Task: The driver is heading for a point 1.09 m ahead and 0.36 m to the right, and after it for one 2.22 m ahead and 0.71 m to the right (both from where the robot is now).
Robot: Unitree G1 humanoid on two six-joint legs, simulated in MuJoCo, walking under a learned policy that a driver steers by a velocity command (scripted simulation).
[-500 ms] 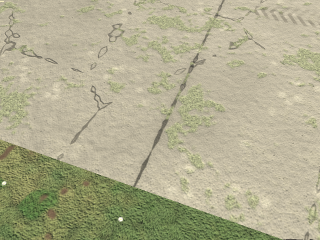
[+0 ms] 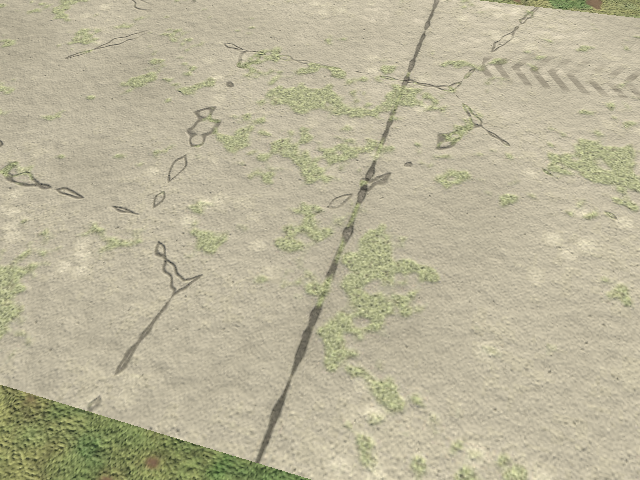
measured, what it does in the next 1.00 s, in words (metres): walks ahead: right foot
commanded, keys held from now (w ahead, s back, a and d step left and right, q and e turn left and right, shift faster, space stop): no key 0.28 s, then w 0.70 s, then w+e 0.02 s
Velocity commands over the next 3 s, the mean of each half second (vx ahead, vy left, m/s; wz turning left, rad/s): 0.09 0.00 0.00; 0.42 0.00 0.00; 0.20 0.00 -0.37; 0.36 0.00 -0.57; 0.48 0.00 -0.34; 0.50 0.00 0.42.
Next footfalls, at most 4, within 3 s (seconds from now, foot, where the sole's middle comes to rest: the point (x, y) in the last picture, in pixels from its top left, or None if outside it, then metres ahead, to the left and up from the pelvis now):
0.98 right None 0.49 -0.14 -0.77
1.50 left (324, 432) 0.63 0.05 -0.77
1.98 right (484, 420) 0.65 -0.29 -0.77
2.48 left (488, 281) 1.04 -0.37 -0.77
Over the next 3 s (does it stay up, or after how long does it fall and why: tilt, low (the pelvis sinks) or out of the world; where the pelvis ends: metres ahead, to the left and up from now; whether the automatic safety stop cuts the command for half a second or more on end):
stays up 1.07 -0.52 0.00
